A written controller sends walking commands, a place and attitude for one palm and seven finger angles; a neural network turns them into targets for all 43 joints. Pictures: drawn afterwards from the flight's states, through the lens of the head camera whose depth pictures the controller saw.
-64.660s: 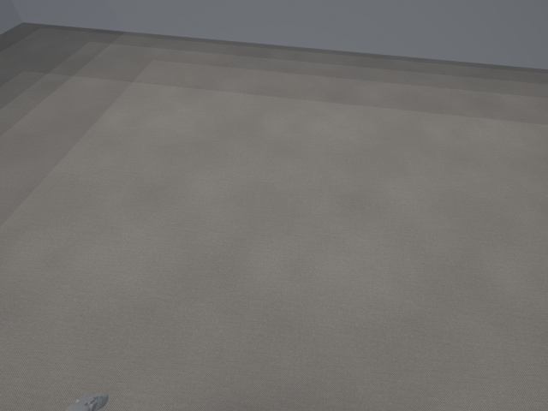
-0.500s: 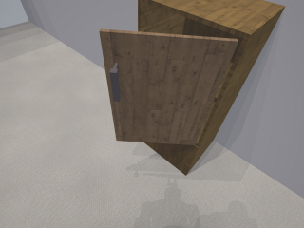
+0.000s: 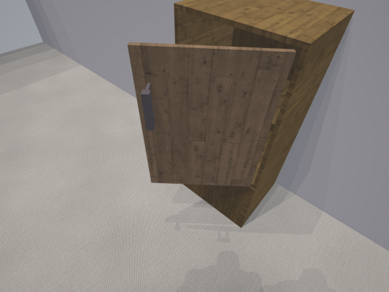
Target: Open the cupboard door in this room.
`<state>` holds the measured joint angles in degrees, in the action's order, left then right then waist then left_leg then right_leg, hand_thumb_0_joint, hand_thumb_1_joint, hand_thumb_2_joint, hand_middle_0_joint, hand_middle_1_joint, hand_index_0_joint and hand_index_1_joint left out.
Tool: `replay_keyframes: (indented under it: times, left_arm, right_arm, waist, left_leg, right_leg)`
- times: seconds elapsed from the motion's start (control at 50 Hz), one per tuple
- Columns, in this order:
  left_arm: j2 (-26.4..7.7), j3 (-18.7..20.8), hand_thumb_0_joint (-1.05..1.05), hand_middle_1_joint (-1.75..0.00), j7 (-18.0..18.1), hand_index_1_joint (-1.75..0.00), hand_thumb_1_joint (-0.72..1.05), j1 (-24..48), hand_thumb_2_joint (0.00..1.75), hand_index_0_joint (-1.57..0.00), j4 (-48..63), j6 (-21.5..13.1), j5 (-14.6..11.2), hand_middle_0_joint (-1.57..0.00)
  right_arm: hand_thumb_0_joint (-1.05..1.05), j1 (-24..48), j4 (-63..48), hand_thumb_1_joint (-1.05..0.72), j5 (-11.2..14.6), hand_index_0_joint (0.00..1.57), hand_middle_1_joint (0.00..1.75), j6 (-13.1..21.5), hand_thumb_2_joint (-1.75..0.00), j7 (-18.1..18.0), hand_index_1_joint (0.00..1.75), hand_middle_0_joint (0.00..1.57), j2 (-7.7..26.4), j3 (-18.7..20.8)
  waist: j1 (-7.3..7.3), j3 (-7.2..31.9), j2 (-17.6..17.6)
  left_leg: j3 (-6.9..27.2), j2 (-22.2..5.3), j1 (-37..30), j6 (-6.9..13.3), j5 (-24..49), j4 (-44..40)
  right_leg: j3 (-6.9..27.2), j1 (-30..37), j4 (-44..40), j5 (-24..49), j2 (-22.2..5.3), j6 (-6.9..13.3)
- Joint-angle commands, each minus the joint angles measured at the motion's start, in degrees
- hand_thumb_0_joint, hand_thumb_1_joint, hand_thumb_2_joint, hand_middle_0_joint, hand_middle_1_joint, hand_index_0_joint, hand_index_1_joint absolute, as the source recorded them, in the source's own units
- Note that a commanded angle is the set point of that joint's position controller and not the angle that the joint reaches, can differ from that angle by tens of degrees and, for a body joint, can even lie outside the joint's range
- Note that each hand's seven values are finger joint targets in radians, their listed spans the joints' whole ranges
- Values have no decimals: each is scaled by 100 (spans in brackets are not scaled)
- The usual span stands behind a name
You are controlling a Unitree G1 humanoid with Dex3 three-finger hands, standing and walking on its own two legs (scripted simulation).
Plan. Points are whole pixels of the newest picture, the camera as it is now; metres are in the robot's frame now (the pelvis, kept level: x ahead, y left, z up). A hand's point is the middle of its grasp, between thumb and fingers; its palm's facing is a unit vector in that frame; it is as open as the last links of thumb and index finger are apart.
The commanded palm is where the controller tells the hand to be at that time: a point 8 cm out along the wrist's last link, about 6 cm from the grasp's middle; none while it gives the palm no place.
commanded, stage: look again from close up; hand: left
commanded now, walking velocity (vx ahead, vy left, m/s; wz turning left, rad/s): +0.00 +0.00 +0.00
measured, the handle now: (149, 106) +0.59 +0.17 +0.06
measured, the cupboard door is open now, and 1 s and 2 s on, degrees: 39 39 39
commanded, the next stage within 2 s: shuffle to correct the standing spot in 0.08 s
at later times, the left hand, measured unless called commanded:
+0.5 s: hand out of the picture -0.02 +0.14 -0.18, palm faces +0.04 -0.99 -0.13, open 7.4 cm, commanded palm none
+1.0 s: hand out of the picture +0.03 +0.15 -0.18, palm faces +0.01 -0.98 -0.19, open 7.3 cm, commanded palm none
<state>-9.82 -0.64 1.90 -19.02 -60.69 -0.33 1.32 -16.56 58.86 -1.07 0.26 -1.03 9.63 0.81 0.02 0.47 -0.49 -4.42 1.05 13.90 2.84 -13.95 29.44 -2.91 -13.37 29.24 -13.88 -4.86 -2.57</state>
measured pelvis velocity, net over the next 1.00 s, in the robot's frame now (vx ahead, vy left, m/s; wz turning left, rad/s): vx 0.02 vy -0.02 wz -0.01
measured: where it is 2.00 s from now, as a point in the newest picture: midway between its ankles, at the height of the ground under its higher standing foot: outside the picture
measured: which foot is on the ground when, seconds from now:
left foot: down 0.00-1.00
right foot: down 0.00-1.00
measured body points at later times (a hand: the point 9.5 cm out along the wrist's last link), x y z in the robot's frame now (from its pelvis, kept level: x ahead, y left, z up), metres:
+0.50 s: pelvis +0.02 -0.02 +0.00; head +0.01 -0.01 +0.45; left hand -0.02 +0.19 -0.17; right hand +0.00 -0.24 -0.16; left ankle +0.02 +0.09 -0.74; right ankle +0.02 -0.15 -0.73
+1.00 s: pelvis +0.02 -0.02 +0.00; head +0.03 -0.01 +0.45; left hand +0.03 +0.20 -0.16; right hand +0.05 -0.26 -0.15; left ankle +0.02 +0.09 -0.73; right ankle +0.02 -0.15 -0.73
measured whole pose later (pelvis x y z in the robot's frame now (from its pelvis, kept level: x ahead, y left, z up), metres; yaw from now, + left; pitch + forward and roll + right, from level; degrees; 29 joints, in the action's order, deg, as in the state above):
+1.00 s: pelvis +0.02 -0.02 +0.00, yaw -1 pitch -2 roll -1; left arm -9.0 -0.2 3.0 -16.8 -61.1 -1.3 1.0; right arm -13.2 60.2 -0.5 0.5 -2.0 9.4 1.0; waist 0.3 -2.7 -0.6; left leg -3.7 -2.0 13.3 0.4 -16.6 31.5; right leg -3.1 -12.0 29.2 -15.2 -1.7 -0.9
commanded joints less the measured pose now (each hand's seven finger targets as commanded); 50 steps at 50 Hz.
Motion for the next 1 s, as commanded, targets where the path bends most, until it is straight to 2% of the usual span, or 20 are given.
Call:
replay_keyframes:
  times: [0.0, 0.04, 0.12, 0.16, 0.26, 0.36, 0.44, 0.5, 0.54, 0.58, 0.62, 0.64, 0.68, 0.78, 0.88, 0.9, 0.92, 0.94, 0.96, 0.98]
  left_arm:
    - [-474, 88, 0, -30, 22, -30, 90, -316, 90, -20, 260, -87, -2, -20]
    - [-492, 88, 0, -30, 21, -30, 90, -309, 90, -20, 270, -90, -4, -20]
    - [-510, 81, 0, -30, 20, -30, 90, -353, 90, -20, 232, -109, -17, -20]
    - [-509, 81, 0, -30, 22, -30, 90, -327, 90, -20, 203, -116, -25, -20]
    - [-445, 142, 0, -30, -32, -30, 90, -506, 90, -20, 138, -46, 26, -20]
    - [-342, 204, 0, -30, -82, -30, 90, -652, 90, -20, 140, -62, 36, -20]
    - [-264, 235, 0, -30, -108, -30, 90, -775, 90, -20, 134, -116, 30, -20]
    - [-263, 263, 0, -30, -115, -30, 90, -895, 90, -20, 93, -151, 27, -20]
    - [-248, 269, 0, -30, -80, -30, 90, -956, 90, -20, 39, -175, 12, -20]
    - [-295, 268, 0, -30, -30, -30, 90, -1005, 90, -20, -78, -202, -16, -20]
    - [-249, 223, 0, -30, 15, -30, 90, -927, 90, -20, -103, -206, -30, -20]
    - [-217, 199, 0, -30, 36, -30, 90, -878, 90, -20, -110, -205, -40, -20]
    - [-254, 185, 0, -30, 74, -30, 90, -825, 90, -20, -96, -199, -61, -20]
    - [-290, 217, 0, -30, 113, -30, 90, -561, 90, -20, 70, -93, -46, -20]
    - [-266, 193, 0, -30, 82, -30, 90, -381, 90, -20, 69, -59, -42, -20]
    - [-604, 214, 0, -30, 283, -30, 90, -671, 90, -20, -151, -117, 4, -20]
    - [-822, 233, 0, -30, 239, -30, 90, -359, 90, -20, 30, -220, 18, -20]
    - [-700, 217, 0, -30, 201, -30, 90, -308, 90, -20, 165, -210, 0, -20]
    - [-589, 166, 0, -30, 173, -30, 90, -200, 90, -20, 231, -167, -27, -20]
    - [-555, 159, 0, -30, 130, -30, 90, -106, 90, -20, 285, -129, -21, -20]
  right_arm:
    - [0, -173, -238, -90, 34, 20, 30, 126, -90, 14, 30, 20, 592, 63]
    - [0, -185, -203, -90, 40, 20, 30, 136, -90, 16, 30, 20, 593, 59]
    - [0, -192, -101, -90, 55, 20, 30, 140, -90, 16, 30, 20, 542, 37]
    - [0, -168, -43, -90, 60, 20, 30, 145, -90, 13, 30, 20, 532, 23]
    - [0, -218, 59, -90, -8, 20, 30, 71, -90, 20, 30, 20, 581, 76]
    - [0, -323, 61, -90, -18, 20, 30, 92, -90, 7, 30, 20, 545, 123]
    - [0, -449, 79, -90, -2, 20, 30, 165, -90, -13, 30, 20, 504, 145]
    - [0, -491, 98, -90, 8, 20, 30, 203, -90, -24, 30, 20, 416, 149]
    - [0, -473, 117, -90, 29, 20, 30, 241, -90, -45, 30, 20, 254, 81]
    - [0, -513, 204, -90, 38, 20, 30, 263, -90, -76, 30, 20, 113, 8]
    - [0, -595, 330, -90, 65, 20, 30, 263, -90, -114, 30, 20, 106, -11]
    - [0, -584, 376, -90, 74, 20, 30, 260, -90, -139, 30, 20, 150, -16]
    - [0, -536, 400, -90, 102, 20, 30, 229, -90, -175, 30, 20, 181, -4]
    - [0, -336, 360, -90, 99, 20, 30, 134, -90, -180, 30, 20, 245, 59]
    - [0, -113, 337, -90, 75, 20, 30, 121, -90, -128, 30, 20, 278, 51]
    - [0, 406, -108, -90, 123, 20, 30, 146, -90, -84, 30, 20, 589, 85]
    - [0, 265, -319, -90, 105, 20, 30, 111, -90, -48, 30, 20, 459, 23]
    - [0, -281, -252, -90, 61, 20, 30, 178, -90, -42, 30, 20, 335, 69]
    - [0, -276, -244, -90, 48, 20, 30, 184, -90, -70, 30, 20, 458, 80]
    - [0, -150, -265, -90, 55, 20, 30, 150, -90, -79, 30, 20, 512, 94]
  waist:
    - [19, -529, -104]
    - [22, -516, -2]
    - [10, -430, -158]
    - [9, -415, -51]
    - [-36, -701, 110]
    - [-39, -956, 238]
    - [-40, -813, 191]
    - [-65, -767, -15]
    - [-95, -698, -200]
    - [-57, -415, -359]
    - [-7, -235, -151]
    - [-16, -188, 61]
    - [-19, -44, 23]
    - [-35, -114, 2]
    - [-66, -193, 132]
    - [-199, -380, 143]
    - [100, -321, 1]
    - [196, 392, -41]
    - [119, 583, -8]
    - [87, 305, 93]
  left_leg:
    - [772, -572, 398, -97, -562, -1003]
    - [747, -590, 346, -104, -451, -1010]
    - [662, -589, 196, -127, -148, -951]
    - [647, -579, 188, -152, -6, -921]
    - [790, -640, 606, -86, -1769, -1088]
    - [929, -731, 852, 24, -2050, -1104]
    - [933, -809, 687, 93, -1719, -981]
    - [755, -748, 686, 86, -1239, -645]
    - [423, -557, 636, -1, -137, -227]
    - [175, -442, 372, -133, 628, 45]
    - [250, -560, -17, -173, 1485, -58]
    - [295, -608, -141, -187, 2056, -56]
    - [329, -665, -329, -206, 2586, -115]
    - [416, -726, -403, -180, 2510, -306]
    - [465, -718, -323, -160, 1588, -601]
    - [310, -794, -143, -326, 1778, 528]
    - [294, -597, 16, -368, 993, 281]
    - [358, -589, -183, -266, 713, -25]
    - [486, -693, -272, -222, 1072, -12]
    - [583, -749, -195, -178, 1062, -198]
  right_leg:
    - [456, -152, -722, -259, -164, 381]
    - [443, -129, -746, -163, -159, 371]
    - [441, -57, -854, -64, -203, 369]
    - [463, -9, -864, 44, -209, 365]
    - [366, -221, -758, -1395, -63, 421]
    - [344, -356, -548, -1446, 45, 518]
    - [345, -303, -425, -1090, 40, 584]
    - [446, -175, -469, -820, -32, 640]
    - [605, 58, -527, 44, -165, 657]
    - [645, 320, -458, 1492, -330, 638]
    - [415, 417, -181, 2672, -246, 537]
    - [381, 449, -127, 3026, -221, 481]
    - [344, 604, -164, 3399, -246, 408]
    - [361, 508, -188, 2744, -244, 402]
    - [393, 438, -528, 1556, -182, 380]
    - [826, 120, -606, 3412, -506, 360]
    - [686, 326, -379, 4446, -728, 488]
    - [544, 613, 59, 3722, -594, 576]
    - [448, 613, 69, 2671, -431, 538]
    - [433, 332, -73, 1611, -293, 503]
